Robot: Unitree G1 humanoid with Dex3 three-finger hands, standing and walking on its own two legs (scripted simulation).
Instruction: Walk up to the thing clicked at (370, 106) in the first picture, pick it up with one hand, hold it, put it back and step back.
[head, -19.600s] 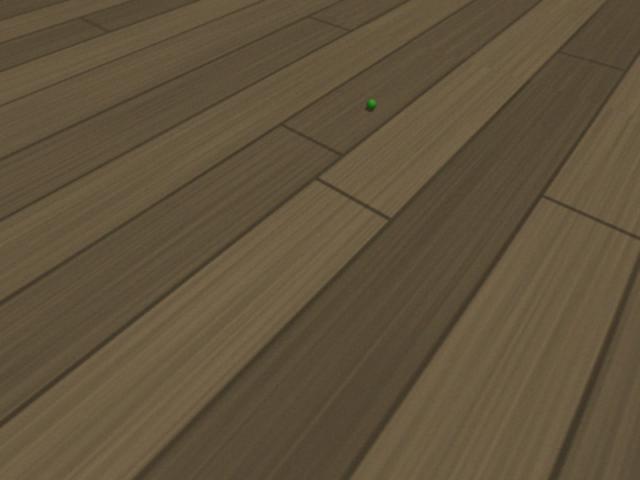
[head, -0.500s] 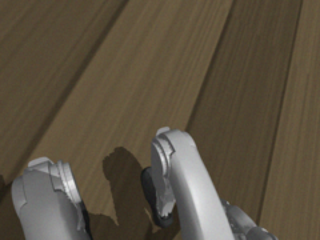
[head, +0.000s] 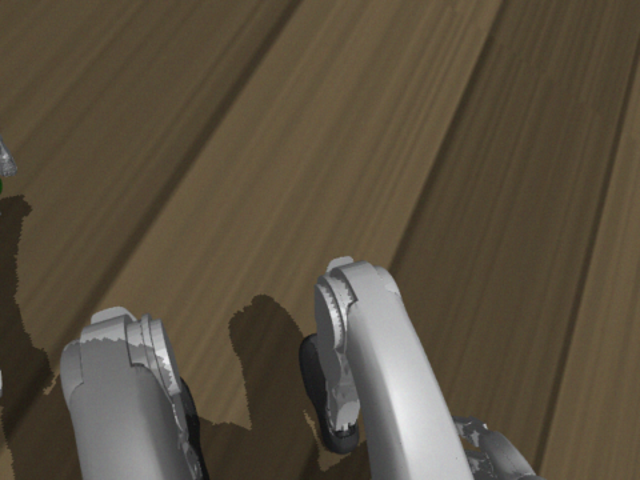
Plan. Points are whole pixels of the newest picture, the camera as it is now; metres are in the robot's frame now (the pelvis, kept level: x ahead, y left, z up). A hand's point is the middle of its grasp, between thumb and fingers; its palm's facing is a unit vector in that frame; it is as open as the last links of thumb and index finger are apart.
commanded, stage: lift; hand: left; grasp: from above
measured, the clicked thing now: out of the picture +0.49 +0.34 -0.17
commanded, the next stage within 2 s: hold in 1.62 s
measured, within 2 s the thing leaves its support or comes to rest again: neither
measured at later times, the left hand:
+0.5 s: hand out of the picture +0.42 +0.33 -0.03, palm faces -0.45 -0.12 -0.89, open 7.0 cm
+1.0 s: hand out of the picture +0.34 +0.30 +0.19, palm faces -0.43 -0.15 -0.89, open 6.9 cm
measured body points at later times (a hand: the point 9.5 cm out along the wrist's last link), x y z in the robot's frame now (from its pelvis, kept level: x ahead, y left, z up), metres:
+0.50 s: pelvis +0.00 +0.00 +0.08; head +0.19 +0.07 +0.48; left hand +0.44 +0.34 +0.03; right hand +0.10 -0.26 -0.03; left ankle +0.08 +0.13 -0.30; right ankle +0.11 -0.12 -0.30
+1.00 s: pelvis +0.01 +0.01 +0.27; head +0.13 +0.04 +0.70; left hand +0.36 +0.31 +0.24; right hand +0.16 -0.24 +0.15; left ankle +0.08 +0.13 -0.30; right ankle +0.11 -0.12 -0.30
